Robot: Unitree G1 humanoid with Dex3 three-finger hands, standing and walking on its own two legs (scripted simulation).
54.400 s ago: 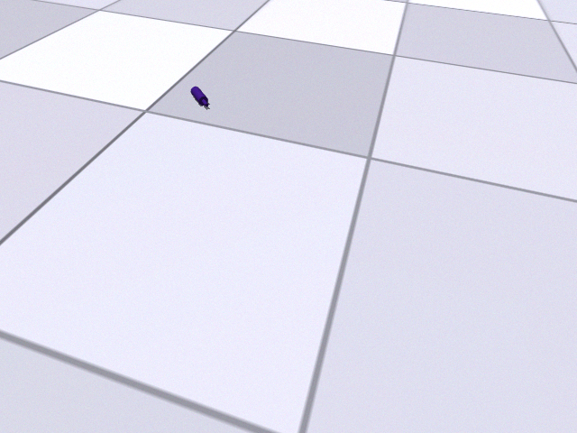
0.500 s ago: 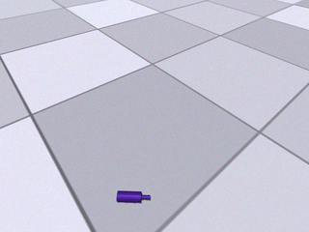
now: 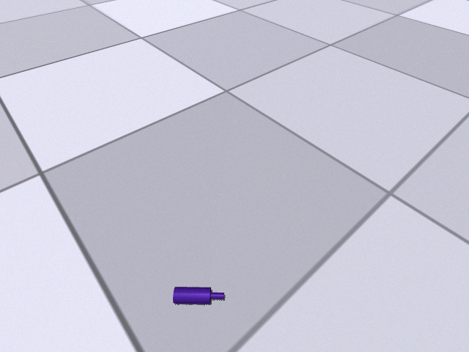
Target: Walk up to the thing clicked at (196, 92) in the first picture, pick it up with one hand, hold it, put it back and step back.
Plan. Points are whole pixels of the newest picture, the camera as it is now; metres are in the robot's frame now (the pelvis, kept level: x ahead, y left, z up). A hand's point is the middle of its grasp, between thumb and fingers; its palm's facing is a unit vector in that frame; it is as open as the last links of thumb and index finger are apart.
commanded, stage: stand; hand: left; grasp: from above
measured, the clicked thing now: (199, 295) +0.50 +0.16 -0.75
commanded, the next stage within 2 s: step back in 1.26 s
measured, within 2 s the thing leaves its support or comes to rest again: neither
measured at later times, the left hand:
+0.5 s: hand out of the picture +0.11 +0.24 -0.15, palm faces +0.01 -0.94 -0.34, open 7.4 cm
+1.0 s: hand out of the picture +0.11 +0.24 -0.15, palm faces +0.00 -0.94 -0.34, open 7.4 cm
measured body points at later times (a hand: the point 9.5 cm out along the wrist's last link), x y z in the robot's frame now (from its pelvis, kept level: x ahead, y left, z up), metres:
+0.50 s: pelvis +0.03 +0.00 +0.00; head +0.04 -0.01 +0.45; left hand +0.11 +0.29 -0.13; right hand +0.09 -0.29 -0.14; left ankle +0.02 +0.12 -0.75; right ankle +0.01 -0.12 -0.75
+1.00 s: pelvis +0.02 +0.00 +0.00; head +0.03 -0.01 +0.45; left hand +0.11 +0.29 -0.13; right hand +0.09 -0.30 -0.14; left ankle +0.02 +0.12 -0.75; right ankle +0.01 -0.12 -0.75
